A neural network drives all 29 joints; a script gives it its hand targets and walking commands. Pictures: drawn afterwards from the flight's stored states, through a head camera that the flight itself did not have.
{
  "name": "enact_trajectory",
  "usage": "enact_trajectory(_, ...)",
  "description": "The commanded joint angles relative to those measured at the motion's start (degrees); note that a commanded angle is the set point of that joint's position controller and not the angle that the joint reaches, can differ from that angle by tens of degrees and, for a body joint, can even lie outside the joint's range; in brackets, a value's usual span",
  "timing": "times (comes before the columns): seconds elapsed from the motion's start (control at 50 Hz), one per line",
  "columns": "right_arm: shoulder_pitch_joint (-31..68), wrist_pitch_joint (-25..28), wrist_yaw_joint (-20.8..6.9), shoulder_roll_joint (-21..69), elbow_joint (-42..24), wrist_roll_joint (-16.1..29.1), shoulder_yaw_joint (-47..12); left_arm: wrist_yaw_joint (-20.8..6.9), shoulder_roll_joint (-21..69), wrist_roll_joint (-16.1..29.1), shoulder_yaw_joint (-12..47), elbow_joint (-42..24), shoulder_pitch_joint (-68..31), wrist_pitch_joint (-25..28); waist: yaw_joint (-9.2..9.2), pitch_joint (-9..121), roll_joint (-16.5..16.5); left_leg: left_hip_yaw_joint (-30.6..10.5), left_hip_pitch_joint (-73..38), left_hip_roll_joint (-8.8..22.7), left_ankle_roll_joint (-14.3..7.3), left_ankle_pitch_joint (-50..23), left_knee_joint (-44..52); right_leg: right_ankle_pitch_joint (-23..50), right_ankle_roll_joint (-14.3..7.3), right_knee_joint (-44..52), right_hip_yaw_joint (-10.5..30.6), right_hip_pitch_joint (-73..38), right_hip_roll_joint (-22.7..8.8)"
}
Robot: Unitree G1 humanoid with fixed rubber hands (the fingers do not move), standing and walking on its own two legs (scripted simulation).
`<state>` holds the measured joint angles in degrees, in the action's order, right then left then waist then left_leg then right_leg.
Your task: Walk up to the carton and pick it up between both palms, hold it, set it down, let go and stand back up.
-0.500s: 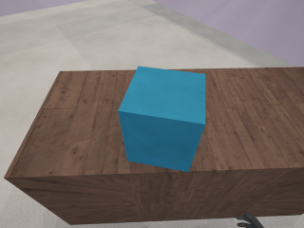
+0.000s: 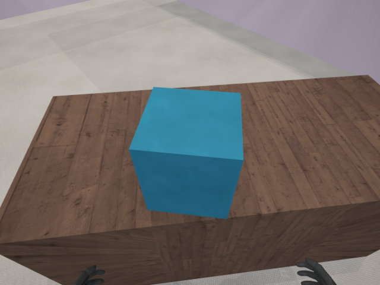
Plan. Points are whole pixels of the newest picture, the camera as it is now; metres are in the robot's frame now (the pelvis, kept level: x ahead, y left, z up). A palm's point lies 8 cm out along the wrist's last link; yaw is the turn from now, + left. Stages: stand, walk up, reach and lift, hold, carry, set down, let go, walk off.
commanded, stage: walk up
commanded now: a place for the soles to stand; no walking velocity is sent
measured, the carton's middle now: (191, 155) +0.43 +0.02 +0.02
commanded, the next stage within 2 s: reach and lift in 0.24 s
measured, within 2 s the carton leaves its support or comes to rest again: neither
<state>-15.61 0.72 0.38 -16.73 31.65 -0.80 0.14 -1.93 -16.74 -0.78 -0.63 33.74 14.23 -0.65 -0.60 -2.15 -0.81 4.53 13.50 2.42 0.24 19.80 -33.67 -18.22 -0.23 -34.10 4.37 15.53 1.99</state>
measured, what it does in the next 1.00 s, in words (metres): stands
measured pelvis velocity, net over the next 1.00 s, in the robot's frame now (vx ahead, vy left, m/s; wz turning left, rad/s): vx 0.00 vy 0.01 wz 0.03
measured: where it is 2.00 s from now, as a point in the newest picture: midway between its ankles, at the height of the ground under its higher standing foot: outside the picture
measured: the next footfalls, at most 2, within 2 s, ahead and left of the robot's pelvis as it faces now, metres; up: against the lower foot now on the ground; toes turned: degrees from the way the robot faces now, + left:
none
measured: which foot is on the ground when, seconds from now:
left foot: down 0.00-1.00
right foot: down 0.00-1.00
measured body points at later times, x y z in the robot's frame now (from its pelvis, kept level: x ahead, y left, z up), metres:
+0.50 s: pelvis -0.02 +0.00 +0.01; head -0.01 +0.01 +0.46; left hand +0.17 +0.25 -0.06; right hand +0.14 -0.25 -0.07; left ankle -0.02 +0.12 -0.73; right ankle +0.00 -0.12 -0.73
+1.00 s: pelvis +0.00 +0.01 +0.02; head -0.02 +0.02 +0.47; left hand +0.19 +0.26 -0.02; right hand +0.19 -0.19 -0.02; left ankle -0.02 +0.12 -0.73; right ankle +0.00 -0.12 -0.73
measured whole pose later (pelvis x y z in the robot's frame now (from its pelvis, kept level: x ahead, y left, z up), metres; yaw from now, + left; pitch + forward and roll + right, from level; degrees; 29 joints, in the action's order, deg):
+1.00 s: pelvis +0.00 +0.01 +0.02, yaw +1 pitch -6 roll +0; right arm -13.3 12.3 4.9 -5.3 28.0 2.0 2.0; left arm -4.1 -17.5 8.1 1.6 25.8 10.0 1.8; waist -0.5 -3.3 -0.5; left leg 3.6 1.0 0.8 -0.3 13.0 -20.0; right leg -11.4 0.7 -19.1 3.4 1.8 0.3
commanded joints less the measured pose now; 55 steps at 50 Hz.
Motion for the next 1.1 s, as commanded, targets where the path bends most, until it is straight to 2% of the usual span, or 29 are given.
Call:
enact_trajectory(0.0, -0.6, 0.9, 0.1, -6.9, -4.4, 0.1, 2.9, 0.2, -6.4, 0.0, -2.1, -4.1, 0.0, 0.9, -0.09, 6.0, -0.1, -3.4, -2.0, 5.1, -2.8, -12.7, 4.6, 18.1, -2.6, 2.7, 4.3, -2.6, -4.3)
enact_trajectory(0.02, -0.9, 0.9, 0.1, -6.6, -4.3, 0.1, 2.8, 0.2, -6.5, -0.1, -2.1, -4.7, -0.2, 0.9, 0.22, 5.8, -1.1, -3.4, -2.8, 5.1, -2.9, -12.1, 4.6, 17.6, -2.8, 2.6, 4.7, -2.1, -4.1)
enact_trajectory(0.06, -0.3, 0.8, 0.2, -7.3, -4.1, 0.1, 2.7, 0.2, -6.0, -0.1, -2.0, -4.6, -0.4, 0.9, 0.3, 4.2, 1.6, -2.9, -1.5, 5.1, -3.0, -12.2, 4.6, 18.2, -2.9, 3.2, 5.3, -2.1, -4.2)
enact_trajectory(0.12, -0.4, 0.6, 0.2, -6.6, -4.4, -0.1, 2.7, 0.2, -6.1, 0.1, -2.1, -4.4, -0.2, 0.9, -0.13, 3.6, -0.7, -3.0, -1.7, 4.9, -2.6, -9.1, 4.8, 15.8, -3.1, 4.0, 6.5, -0.6, -4.2)
enact_trajectory(0.14, -0.3, 0.7, 0.2, -6.7, -4.5, -0.2, 2.8, 0.3, -6.0, 0.1, -2.2, -4.3, -0.5, 0.8, -0.32, 3.0, -0.9, -2.8, -1.1, 5.2, -2.6, -7.7, 5.2, 14.2, -2.9, 4.4, 6.3, 0.0, -4.0)
enact_trajectory(0.18, -1.2, 0.9, 0.1, -6.9, -4.3, -0.1, 2.8, 0.3, -6.2, 0.0, -2.2, -4.4, -0.9, 0.7, 0.36, 3.6, 0.8, -3.3, -1.2, 5.3, -2.9, -6.7, 6.0, 13.5, -3.0, 3.8, 6.9, -0.4, -3.8)
enact_trajectory(0.22, -0.3, 0.8, 0.2, -7.6, -4.2, -0.2, 3.1, 0.2, -5.8, 0.3, -2.0, -4.1, -0.1, 0.9, -0.12, 3.3, 0.0, -2.7, -2.3, 5.2, -2.7, -6.2, 5.9, 12.6, -2.7, 4.4, 6.9, 0.9, -3.6)
enact_trajectory(0.24, 12.1, 9.5, -0.5, 0.0, 4.9, -2.6, 6.9, 1.4, -9.1, 1.1, -2.7, -3.7, -15.4, -4.9, -0.19, 1.3, 2.3, 0.9, 2.3, 0.9, -0.2, -3.9, 5.1, 3.8, -3.6, 5.0, -3.9, 5.0, -2.1)
enact_trajectory(0.26, 9.3, 12.7, -1.3, -1.3, 9.1, -3.5, 7.6, 2.4, -6.6, 0.6, -2.3, -3.9, -12.4, -7.4, 0.1, -2.7, 3.2, 0.5, -1.8, 1.1, 0.5, -5.2, 6.1, 3.9, -3.9, 5.2, -5.3, 7.9, -1.8)
enact_trajectory(0.3, 7.4, 15.6, -1.2, -1.4, 10.8, -2.7, 8.3, 2.2, -5.8, 0.0, -2.5, -7.1, -12.6, -9.0, 0.93, 1.2, 1.3, 0.2, -10.5, 0.8, 0.7, -8.7, 4.6, 6.2, -3.6, 7.7, -5.6, 10.2, -2.2)
enact_trajectory(0.38, 5.2, 17.1, -0.3, -2.4, 5.8, -1.0, 8.0, 1.3, -5.8, 1.9, -1.9, -12.9, -9.5, -8.9, 1.65, 6.5, -1.0, 0.0, -15.1, -0.4, 0.7, -14.0, 7.0, 15.8, -1.9, 10.7, -5.4, 0.8, -1.6)
enact_trajectory(0.4, 4.6, 17.2, -0.2, -2.1, 5.1, -0.7, 7.3, 1.2, -6.4, 1.9, -2.6, -12.6, -8.7, -8.4, 1.01, 7.4, -0.8, 0.6, -15.3, -1.0, 0.6, -15.7, 8.1, 18.0, -1.5, 11.2, -5.2, -1.9, -1.4)
enact_trajectory(0.46, 3.7, 15.8, 0.6, 0.6, 1.5, 0.3, 5.3, 0.7, -7.3, 4.1, -2.2, -10.6, -7.3, -6.7, 0.68, 5.7, -2.6, 1.4, -14.1, -2.3, -0.2, -14.4, 11.8, 15.6, -0.7, 14.4, -4.4, -5.3, -1.7)
enact_trajectory(0.48, 3.5, 15.0, 1.0, 0.9, 1.8, 0.3, 5.6, 0.4, -7.8, 4.0, -2.5, -9.5, -7.6, -6.4, 0.77, 4.3, -1.6, 1.4, -13.2, -2.4, -0.2, -13.0, 13.0, 13.0, -0.8, 15.4, -4.2, -5.5, -1.6)
enact_trajectory(0.5, 3.9, 14.2, 1.3, 1.1, 1.1, 0.7, 4.9, 0.4, -8.1, 3.6, -2.5, -8.7, -8.1, -6.3, 0.09, 2.6, 0.0, 1.8, -13.0, -2.5, -0.2, -12.2, 13.8, 10.4, -1.2, 16.5, -3.9, -5.9, -1.6)
enact_trajectory(0.6, 6.2, 10.7, 2.6, 5.1, -3.3, 0.6, 4.4, -0.3, -8.3, 4.9, -1.3, -9.6, -12.4, -5.1, -0.21, -3.3, 1.8, 2.8, -10.2, -1.9, -0.7, -6.6, 17.6, 2.7, -1.3, 18.9, -3.8, -7.4, -1.8)
enact_trajectory(0.68, 7.7, 9.1, 3.6, 6.4, -6.9, 0.5, 4.4, -1.2, -9.8, 6.0, -1.2, -8.7, -14.7, -3.5, -0.25, -2.5, 1.5, 3.2, -8.9, -1.6, -1.1, -5.5, 17.4, 0.7, -1.0, 18.9, -3.0, -7.3, -2.4)
enact_trajectory(0.72, 7.7, 8.8, 4.1, 7.1, -7.1, 0.8, 4.5, -1.1, -9.7, 6.5, -0.7, -10.6, -16.2, -2.2, 0.09, -2.9, 3.3, 2.5, -7.4, -0.8, -1.3, -3.3, 18.5, 0.7, -1.1, 18.0, -3.4, -9.4, -2.0)
enact_trajectory(0.74, 8.6, 10.7, 3.5, 6.6, -10.5, 1.0, 3.8, -0.2, -6.6, 7.4, -0.8, -18.6, -15.7, -0.8, 0.6, 1.7, 4.5, 1.7, -7.7, -0.8, -0.8, -4.5, 18.8, 4.4, -1.4, 16.8, -3.5, -10.7, -1.0)
enact_trajectory(0.8, 6.2, 11.7, 3.2, 6.6, -7.4, 1.6, 4.9, -0.3, -6.6, 7.7, 0.4, -13.7, -11.6, 1.5, 1.76, 1.4, 3.4, 0.9, -10.5, -1.1, 0.6, -9.4, 17.9, 7.6, -1.8, 17.4, -3.5, -10.2, -0.9)
enact_trajectory(0.9, 5.4, 13.0, 4.8, 7.0, -9.1, 2.6, 3.7, -2.2, -7.3, 9.0, -0.3, -13.2, -8.9, 3.8, 0.21, 0.8, 0.9, 0.5, -12.6, -1.6, 1.0, -14.7, 16.5, 9.8, -1.2, 18.4, -3.4, -10.7, -1.0)
enact_trajectory(0.98, 4.4, 14.6, 5.4, 7.7, -12.7, 4.5, 2.3, -2.7, -7.5, 9.7, -0.7, -15.7, -7.0, 6.4, -1.03, 1.5, 2.1, -0.2, -14.1, -1.7, 1.9, -21.2, 15.1, 13.8, -1.6, 18.7, -3.2, -11.9, -1.0)
enact_trajectory(1.08, 2.1, 16.5, 6.5, 8.8, -16.4, 7.0, 0.6, -3.7, -7.3, 10.5, -0.4, -19.5, -5.3, 8.9, -1.37, 1.6, 4.0, -1.3, -15.8, -1.8, 2.7, -25.2, 13.8, 17.3, -2.2, 19.1, -2.6, -12.2, -1.5)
